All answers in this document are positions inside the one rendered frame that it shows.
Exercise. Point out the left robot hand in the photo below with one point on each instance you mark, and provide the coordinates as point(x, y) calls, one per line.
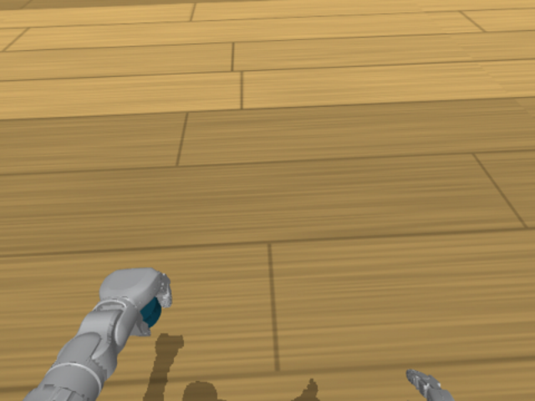
point(138, 286)

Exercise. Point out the tin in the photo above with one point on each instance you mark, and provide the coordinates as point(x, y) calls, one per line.
point(151, 312)

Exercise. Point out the right robot hand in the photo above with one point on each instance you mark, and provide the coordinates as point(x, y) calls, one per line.
point(428, 386)

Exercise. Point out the left robot arm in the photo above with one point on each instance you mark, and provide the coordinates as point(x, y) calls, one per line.
point(86, 361)

